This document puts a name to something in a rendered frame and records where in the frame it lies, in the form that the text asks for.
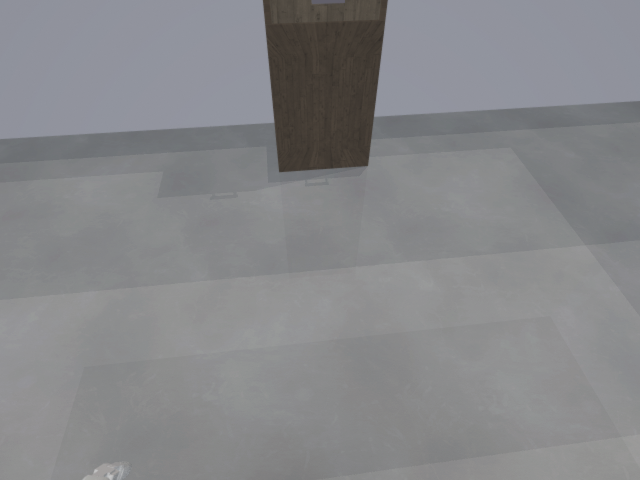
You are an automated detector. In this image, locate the cabinet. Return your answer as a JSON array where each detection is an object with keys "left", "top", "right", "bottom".
[{"left": 263, "top": 0, "right": 388, "bottom": 172}]

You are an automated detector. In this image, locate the drawer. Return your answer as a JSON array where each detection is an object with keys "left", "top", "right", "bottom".
[{"left": 270, "top": 0, "right": 381, "bottom": 24}]

